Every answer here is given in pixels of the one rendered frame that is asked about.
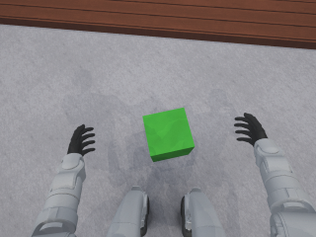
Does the robot right hand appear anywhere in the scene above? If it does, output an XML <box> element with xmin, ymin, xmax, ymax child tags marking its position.
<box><xmin>234</xmin><ymin>113</ymin><xmax>268</xmax><ymax>147</ymax></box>

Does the robot left shin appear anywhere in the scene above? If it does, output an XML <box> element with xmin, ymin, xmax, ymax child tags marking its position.
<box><xmin>131</xmin><ymin>186</ymin><xmax>146</xmax><ymax>227</ymax></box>

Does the robot right thigh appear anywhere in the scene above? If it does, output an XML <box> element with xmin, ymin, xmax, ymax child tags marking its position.
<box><xmin>184</xmin><ymin>192</ymin><xmax>227</xmax><ymax>237</ymax></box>

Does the carton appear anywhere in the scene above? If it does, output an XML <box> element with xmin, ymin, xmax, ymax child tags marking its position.
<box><xmin>142</xmin><ymin>108</ymin><xmax>195</xmax><ymax>162</ymax></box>

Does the robot right forearm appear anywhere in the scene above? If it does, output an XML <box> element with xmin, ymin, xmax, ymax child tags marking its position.
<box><xmin>254</xmin><ymin>138</ymin><xmax>316</xmax><ymax>214</ymax></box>

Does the robot left hand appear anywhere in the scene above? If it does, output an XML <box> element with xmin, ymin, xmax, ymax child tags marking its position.
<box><xmin>67</xmin><ymin>124</ymin><xmax>96</xmax><ymax>156</ymax></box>

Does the robot right upper arm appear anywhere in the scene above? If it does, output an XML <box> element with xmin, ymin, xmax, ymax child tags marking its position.
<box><xmin>270</xmin><ymin>211</ymin><xmax>316</xmax><ymax>237</ymax></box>

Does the robot left forearm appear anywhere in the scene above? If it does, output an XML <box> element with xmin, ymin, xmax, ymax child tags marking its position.
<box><xmin>29</xmin><ymin>153</ymin><xmax>86</xmax><ymax>237</ymax></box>

